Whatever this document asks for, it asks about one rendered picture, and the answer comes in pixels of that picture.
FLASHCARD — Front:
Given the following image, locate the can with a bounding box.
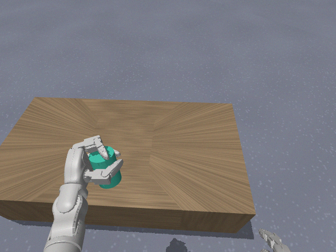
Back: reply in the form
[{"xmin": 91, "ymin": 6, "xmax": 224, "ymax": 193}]
[{"xmin": 89, "ymin": 146, "xmax": 122, "ymax": 189}]

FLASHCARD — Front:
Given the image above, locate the left robot arm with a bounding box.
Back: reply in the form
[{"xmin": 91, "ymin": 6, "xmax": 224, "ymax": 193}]
[{"xmin": 44, "ymin": 183, "xmax": 88, "ymax": 252}]

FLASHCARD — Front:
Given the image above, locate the right robot hand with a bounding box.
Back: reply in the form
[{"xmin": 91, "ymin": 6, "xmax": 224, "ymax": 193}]
[{"xmin": 258, "ymin": 228, "xmax": 291, "ymax": 252}]

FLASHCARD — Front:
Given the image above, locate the left robot hand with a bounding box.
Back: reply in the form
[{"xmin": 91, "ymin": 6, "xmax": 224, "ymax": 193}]
[{"xmin": 64, "ymin": 135, "xmax": 123, "ymax": 188}]

